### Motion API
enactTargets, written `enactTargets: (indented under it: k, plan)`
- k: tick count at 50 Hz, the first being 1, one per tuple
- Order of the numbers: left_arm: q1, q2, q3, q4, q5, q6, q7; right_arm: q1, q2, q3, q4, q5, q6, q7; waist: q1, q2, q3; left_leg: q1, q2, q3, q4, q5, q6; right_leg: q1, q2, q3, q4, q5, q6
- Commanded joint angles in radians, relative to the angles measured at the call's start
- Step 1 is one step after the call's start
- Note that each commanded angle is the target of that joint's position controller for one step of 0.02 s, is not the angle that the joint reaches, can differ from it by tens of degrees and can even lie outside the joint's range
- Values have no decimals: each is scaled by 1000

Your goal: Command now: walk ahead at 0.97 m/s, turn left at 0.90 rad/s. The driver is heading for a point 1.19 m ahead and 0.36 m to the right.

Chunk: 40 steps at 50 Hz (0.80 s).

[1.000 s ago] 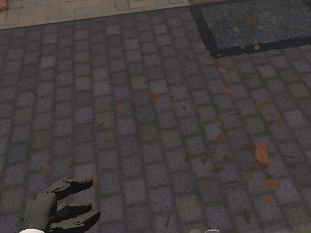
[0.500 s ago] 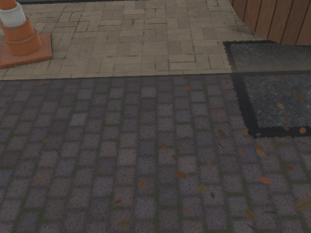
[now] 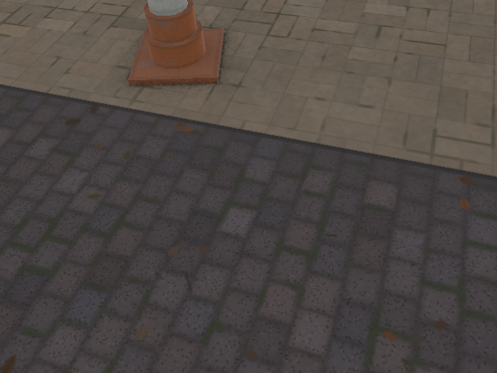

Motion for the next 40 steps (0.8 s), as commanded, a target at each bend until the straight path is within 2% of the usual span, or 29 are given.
enactTargets:
  k: [1,3,5,7,9,10,11,12,13,14,15,16,17,18,20,21,23,25,27,30,32,33,34,35,36,37,38,39,40]
  plan:
    - [-38,108,10,-131,31,29,-15,-43,-119,-15,-90,17,-40,-15,60,-102,87,-34,269,-396,-326,127,173,-228,-42,-39,-146,-66,44]
    - [-166,105,-2,-202,20,40,-27,-29,-133,-15,-96,18,-51,-18,35,-69,152,-158,228,-358,-379,253,162,-172,-32,-99,-371,73,64]
    - [-218,82,-16,-220,-1,35,-42,1,-126,-17,-84,22,-61,-9,-4,-29,133,-184,179,-274,-395,417,103,13,7,-131,-658,331,33]
    - [-247,82,-20,-215,-18,32,-42,72,-135,-18,-58,35,-73,-1,-61,10,92,-22,227,-269,-429,570,66,78,33,-147,-785,538,-15]
    - [-258,119,-9,-210,-17,34,-26,92,-159,-23,-45,31,-86,-2,-78,30,47,222,256,-229,-362,841,27,65,77,-176,-874,529,-69]
    - [-225,150,3,-199,-16,32,-20,89,-184,-27,-43,19,-87,-9,-53,57,5,323,278,-216,-286,1005,1,90,111,-184,-885,455,-88]
    - [-126,189,22,-168,-24,34,-11,80,-209,-32,-39,-3,-79,-17,7,90,-60,391,298,-204,-158,1149,-19,162,145,-184,-870,365,-105]
    - [64,232,44,-113,-35,39,2,44,-222,-37,-40,-30,-65,-27,108,119,-145,390,309,-178,52,1254,-31,314,177,-196,-838,266,-120]
    - [287,270,66,-48,-36,49,16,-23,-210,-35,-50,-44,-51,-34,243,100,-211,269,282,-123,359,1191,-49,523,145,-185,-831,203,-145]
    - [435,352,92,-16,-21,62,24,-49,-109,-7,-87,-35,-54,-30,283,-72,-288,-4,177,-69,855,708,-76,744,-10,50,-775,-38,-220]
    - [349,404,106,3,-11,63,-3,106,0,26,-142,26,-76,0,89,-514,-378,-392,14,-122,1112,-150,-133,937,-217,777,-1046,-122,-392]
    - [202,292,96,-34,-15,63,-20,10,-64,36,-143,3,-78,-17,93,-247,-267,-526,127,-159,1109,-74,-103,875,-190,801,-1108,-218,-385]
    - [164,230,81,-34,-30,58,-25,-98,-87,40,-165,-11,-84,-15,89,-84,-174,-522,189,-178,1029,-9,-104,730,-163,668,-1108,-188,-354]
    - [167,188,72,-12,-32,58,-25,-169,-88,47,-188,-28,-86,-11,71,29,-99,-479,226,-164,924,9,-104,579,-120,570,-1125,-125,-319]
    - [183,170,57,36,-33,51,-9,-212,-54,64,-241,-63,-63,2,3,6,5,-432,267,-162,808,-29,-137,357,-46,456,-1159,-30,-300]
    - [188,181,58,45,-38,43,-8,-210,-45,72,-256,-66,-49,5,-20,-24,31,-433,285,-156,746,-58,-152,304,-25,429,-1181,-14,-304]
    - [165,215,68,30,-41,32,-10,-285,-51,89,-308,-58,-39,11,-32,-40,85,-397,317,-123,542,-12,-185,164,5,365,-1259,7,-312]
    - [134,236,82,6,-41,27,-12,-385,-43,106,-348,-33,-45,27,-18,-60,109,-240,310,-83,293,181,-209,34,61,284,-1310,62,-283]
    - [149,265,98,-1,-57,21,-24,-426,-34,111,-348,-14,-45,33,19,-58,85,-80,269,-45,159,367,-216,14,75,262,-1331,174,-248]
    - [215,277,109,10,-67,29,-26,-445,-67,97,-349,-14,-50,16,60,-65,56,-88,248,-56,36,385,-205,239,52,290,-1225,349,-203]
    - [233,302,115,16,-56,40,-16,-349,-108,73,-322,-17,-59,-3,19,-60,-27,20,204,-48,-12,230,-187,352,52,286,-1013,592,-167]
    - [215,317,117,14,-51,41,-19,-202,-139,54,-283,-21,-65,-17,-61,-33,-122,190,203,-41,-7,166,-172,330,94,250,-798,658,-144]
    - [175,281,107,-5,-51,32,-22,4,-197,28,-253,-36,-71,-39,-165,-3,-238,433,335,-161,21,-14,-141,175,137,215,-502,523,-125]
    - [169,116,67,-48,-59,21,-12,162,-276,3,-229,-68,-68,-55,-182,211,-362,667,617,-516,-53,-381,-113,-77,216,121,-171,-143,-124]
    - [244,113,46,-105,-90,28,-12,78,-321,-15,-229,-56,-53,-44,-80,426,-432,678,740,-1004,-268,-570,-16,-275,209,53,24,-179,-121]
    - [132,183,55,-71,-60,51,-4,-32,-191,2,-250,-49,-46,-40,-88,190,-229,533,665,-838,-277,-607,-26,-356,119,25,52,-69,-123]
    - [55,193,58,-77,-42,61,-16,-71,-119,19,-243,-39,-47,-35,-91,79,-117,412,608,-618,-250,-378,-43,-347,85,5,-10,3,-114]
    - [18,184,58,-78,-35,70,-31,-74,-92,26,-222,-44,-47,-31,-76,33,-63,322,561,-468,-254,-160,-63,-309,58,3,-53,27,-102]
    - [-2,162,55,-95,-22,83,-45,-46,-80,31,-191,-38,-53,-33,-57,62,-31,268,530,-362,-258,-32,-74,-292,37,7,-78,29,-95]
